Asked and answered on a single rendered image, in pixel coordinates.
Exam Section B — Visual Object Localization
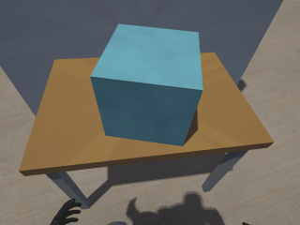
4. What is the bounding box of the carton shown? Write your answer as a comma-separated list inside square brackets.
[90, 23, 203, 146]

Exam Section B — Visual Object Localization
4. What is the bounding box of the table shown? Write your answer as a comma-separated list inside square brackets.
[19, 52, 274, 210]

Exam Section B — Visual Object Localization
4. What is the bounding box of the robot left hand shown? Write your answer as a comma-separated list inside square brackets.
[50, 198, 82, 225]

